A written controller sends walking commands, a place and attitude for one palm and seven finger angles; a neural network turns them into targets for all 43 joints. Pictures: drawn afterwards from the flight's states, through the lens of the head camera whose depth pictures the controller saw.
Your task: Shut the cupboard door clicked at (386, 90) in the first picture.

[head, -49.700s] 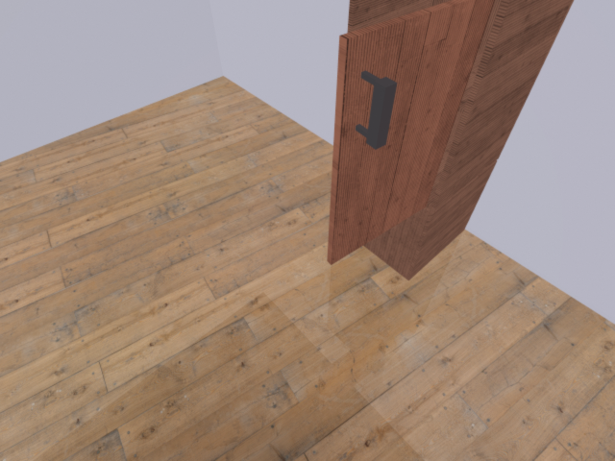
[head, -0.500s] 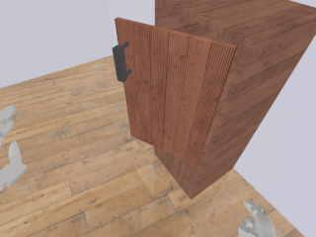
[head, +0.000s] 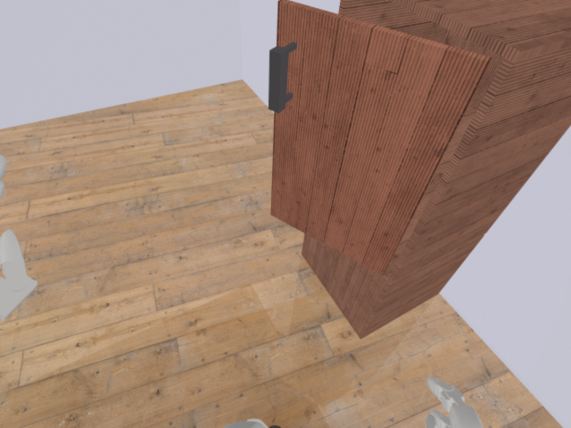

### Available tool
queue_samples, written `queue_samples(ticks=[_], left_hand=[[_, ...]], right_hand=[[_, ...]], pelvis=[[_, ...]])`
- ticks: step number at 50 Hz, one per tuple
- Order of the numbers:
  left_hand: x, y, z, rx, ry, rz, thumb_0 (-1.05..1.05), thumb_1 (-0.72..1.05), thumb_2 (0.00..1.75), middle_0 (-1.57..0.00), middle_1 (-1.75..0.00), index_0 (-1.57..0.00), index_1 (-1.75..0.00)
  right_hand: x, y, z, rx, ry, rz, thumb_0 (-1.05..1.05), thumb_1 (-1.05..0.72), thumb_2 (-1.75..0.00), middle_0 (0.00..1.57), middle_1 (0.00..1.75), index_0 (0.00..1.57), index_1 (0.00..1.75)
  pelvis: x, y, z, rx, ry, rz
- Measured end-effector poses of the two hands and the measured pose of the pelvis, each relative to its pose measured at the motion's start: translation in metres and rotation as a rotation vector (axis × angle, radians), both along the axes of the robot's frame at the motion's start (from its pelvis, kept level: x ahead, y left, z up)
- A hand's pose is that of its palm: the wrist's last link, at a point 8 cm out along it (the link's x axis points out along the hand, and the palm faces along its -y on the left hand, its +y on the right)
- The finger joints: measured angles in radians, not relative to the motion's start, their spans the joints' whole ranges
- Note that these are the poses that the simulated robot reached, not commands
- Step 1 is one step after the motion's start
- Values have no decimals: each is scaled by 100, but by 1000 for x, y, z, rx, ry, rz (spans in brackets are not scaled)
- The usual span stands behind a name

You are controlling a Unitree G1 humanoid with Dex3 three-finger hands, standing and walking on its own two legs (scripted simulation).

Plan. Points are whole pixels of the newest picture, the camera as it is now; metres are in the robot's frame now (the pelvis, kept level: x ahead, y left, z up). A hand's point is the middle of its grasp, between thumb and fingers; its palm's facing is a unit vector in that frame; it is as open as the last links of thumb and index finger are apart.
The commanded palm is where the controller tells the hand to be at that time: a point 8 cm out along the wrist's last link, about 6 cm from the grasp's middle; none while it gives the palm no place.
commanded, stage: step back with the hand held close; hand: left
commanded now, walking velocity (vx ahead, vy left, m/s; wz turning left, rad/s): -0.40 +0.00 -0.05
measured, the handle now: (284, 77) +0.72 +0.06 +0.14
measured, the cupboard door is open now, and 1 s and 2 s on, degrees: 27 27 27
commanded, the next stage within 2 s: stop stepping back and stand still in 0.26 s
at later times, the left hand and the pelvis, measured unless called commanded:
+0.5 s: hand out of the picture +0.06 +0.37 +0.21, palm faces +0.51 -0.82 -0.26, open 7.4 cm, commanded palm -0.02 +0.40 +0.20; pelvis -0.14 +0.09 -0.01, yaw +4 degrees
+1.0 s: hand out of the picture -0.11 +0.41 +0.23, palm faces +0.20 -0.80 -0.57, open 7.4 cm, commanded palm -0.15 +0.46 +0.20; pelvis -0.32 +0.18 +0.03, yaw -7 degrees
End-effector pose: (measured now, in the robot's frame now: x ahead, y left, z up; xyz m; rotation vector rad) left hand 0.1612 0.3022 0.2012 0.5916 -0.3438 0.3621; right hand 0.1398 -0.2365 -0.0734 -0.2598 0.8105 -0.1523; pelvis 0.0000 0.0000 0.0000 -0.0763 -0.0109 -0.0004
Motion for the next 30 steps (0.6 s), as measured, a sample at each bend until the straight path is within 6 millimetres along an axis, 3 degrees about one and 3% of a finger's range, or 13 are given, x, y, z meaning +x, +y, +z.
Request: queue_samples(ticks=[11, 16, 20, 24, 26, 28, 30], left_hand=[[-71, 29, -5, -26, -28, 56, 1, 89, 90, -21, -30, -21, -30], [-107, 43, -1, 6, -163, 8, 1, 89, 90, -21, -30, -21, -30], [-120, 66, -4, -12, -277, -26, 1, 89, 90, -21, -30, -21, -30], [-135, 102, 3, -96, -275, -20, 1, 88, 90, -21, -30, -21, -30], [-157, 117, 11, -97, -257, -12, 1, 89, 90, -21, -30, -21, -30], [-187, 126, 9, 16, -291, -22, 1, 89, 90, -21, -30, -21, -30], [-204, 134, 6, 49, -328, -94, 1, 89, 90, -21, -30, -21, -30]], right_hand=[[-11, 22, 13, -31, -56, 81, 1, -90, -90, 21, 30, 20, 30], [-28, 40, 18, -80, -70, 103, 1, -90, -90, 21, 30, 20, 30], [-56, 59, 15, -121, -115, 81, 1, -90, -90, 20, 30, 20, 30], [-98, 92, 17, -58, -104, 57, 1, -90, -90, 20, 30, 20, 30], [-118, 111, 19, -9, -107, 56, 1, -90, -90, 20, 30, 20, 30], [-133, 125, 11, 9, -128, 68, 1, -90, -90, 20, 30, 20, 30], [-152, 140, 4, -19, -114, 69, 1, -90, -90, 21, 30, 20, 30]], pelvis=[[-47, 17, -3, -15, -7, 88], [-72, 36, -14, -24, -23, 71], [-98, 58, -27, -76, -62, 59], [-131, 83, -16, -96, -82, 54], [-148, 98, -12, -83, -60, 79], [-165, 110, -28, 19, -18, -7], [-185, 126, -36, 34, -22, -55]])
